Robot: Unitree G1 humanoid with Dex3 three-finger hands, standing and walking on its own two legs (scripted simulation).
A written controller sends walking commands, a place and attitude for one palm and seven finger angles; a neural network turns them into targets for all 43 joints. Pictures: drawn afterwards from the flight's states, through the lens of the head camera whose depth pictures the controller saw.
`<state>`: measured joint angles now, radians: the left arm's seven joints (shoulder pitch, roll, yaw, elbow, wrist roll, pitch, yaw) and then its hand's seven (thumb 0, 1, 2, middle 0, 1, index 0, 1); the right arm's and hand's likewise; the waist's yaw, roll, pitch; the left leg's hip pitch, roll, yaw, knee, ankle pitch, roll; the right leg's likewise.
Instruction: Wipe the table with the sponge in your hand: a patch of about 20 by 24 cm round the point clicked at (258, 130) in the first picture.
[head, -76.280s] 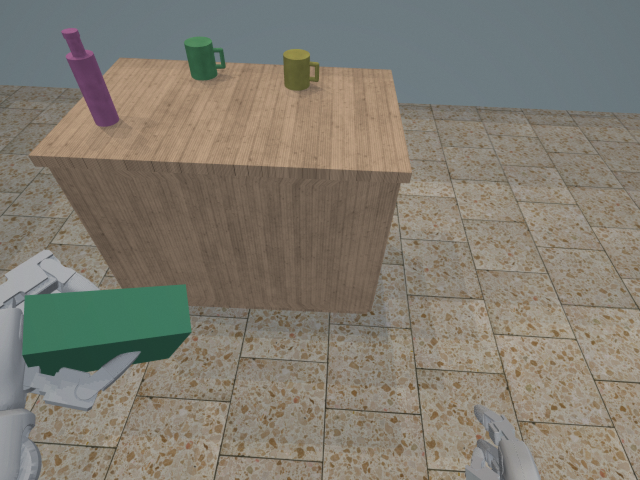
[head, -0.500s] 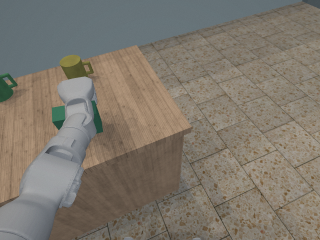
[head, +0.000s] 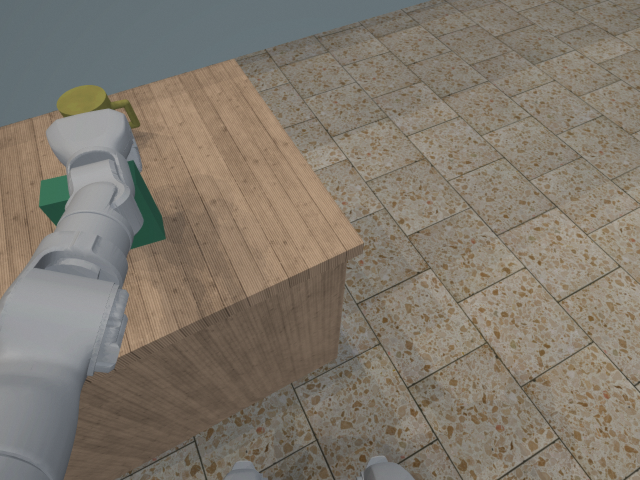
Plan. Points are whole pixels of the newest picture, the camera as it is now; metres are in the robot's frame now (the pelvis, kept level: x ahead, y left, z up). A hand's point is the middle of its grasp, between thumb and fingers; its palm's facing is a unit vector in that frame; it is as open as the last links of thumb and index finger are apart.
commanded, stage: wipe forward along the third lane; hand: left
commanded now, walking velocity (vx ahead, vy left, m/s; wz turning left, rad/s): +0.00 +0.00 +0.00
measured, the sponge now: (115, 221) +0.47 +0.26 +0.02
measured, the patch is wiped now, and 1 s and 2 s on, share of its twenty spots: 0.90 0.95 0.95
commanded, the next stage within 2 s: wipe back along the third lane in 0.18 s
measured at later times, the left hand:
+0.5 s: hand (104, 162) +0.52 +0.26 +0.09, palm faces -0.08 +0.03 -1.00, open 9.0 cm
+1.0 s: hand (106, 179) +0.49 +0.25 +0.09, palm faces +0.00 +0.03 -1.00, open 9.0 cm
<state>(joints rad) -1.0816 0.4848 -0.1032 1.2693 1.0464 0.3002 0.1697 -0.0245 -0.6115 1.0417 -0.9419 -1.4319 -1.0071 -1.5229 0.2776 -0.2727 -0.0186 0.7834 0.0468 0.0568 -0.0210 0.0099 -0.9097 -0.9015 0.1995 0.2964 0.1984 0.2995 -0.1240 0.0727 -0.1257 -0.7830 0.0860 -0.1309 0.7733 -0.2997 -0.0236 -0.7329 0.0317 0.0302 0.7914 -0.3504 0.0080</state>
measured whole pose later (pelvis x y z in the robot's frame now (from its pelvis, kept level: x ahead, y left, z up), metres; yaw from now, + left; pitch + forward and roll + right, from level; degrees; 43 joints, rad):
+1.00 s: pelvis +0.06 +0.05 +0.02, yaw +0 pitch +12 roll -1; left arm -0.79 0.25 -0.26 0.97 0.98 0.44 0.30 -0.01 -0.47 1.03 -0.80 -1.61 -0.88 -1.63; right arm 0.15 -0.23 -0.04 0.76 0.05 0.19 0.04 0.01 -0.91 -0.90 0.20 0.30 0.20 0.30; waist 0.00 0.06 -0.17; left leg -0.53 0.04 -0.08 0.66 -0.33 -0.05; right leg -0.45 -0.04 0.06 0.60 -0.36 0.05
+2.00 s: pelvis +0.05 +0.03 +0.03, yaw +1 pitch +4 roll +0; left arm -0.35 0.19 -0.37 0.44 1.01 0.56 0.23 -0.01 -0.40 1.05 -0.78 -1.66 -0.88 -1.64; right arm 0.08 -0.25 -0.02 0.70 0.08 0.23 0.07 0.01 -0.91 -0.90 0.20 0.30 0.20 0.30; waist 0.05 0.08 -0.13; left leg -0.36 0.04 -0.09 0.61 -0.32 -0.06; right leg -0.30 -0.04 0.03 0.61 -0.37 0.04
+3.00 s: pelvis +0.05 +0.02 +0.03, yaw +0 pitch +2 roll +0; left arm -0.08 0.34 -0.19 0.15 0.98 0.40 0.14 -0.02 -0.43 1.07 -0.85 -1.60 -0.94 -1.59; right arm 0.06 -0.26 -0.01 0.67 0.07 0.12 0.00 0.01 -0.91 -0.90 0.20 0.30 0.20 0.30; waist 0.07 0.08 -0.08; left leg -0.30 0.06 -0.08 0.58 -0.31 -0.06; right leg -0.25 -0.03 0.03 0.60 -0.37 0.03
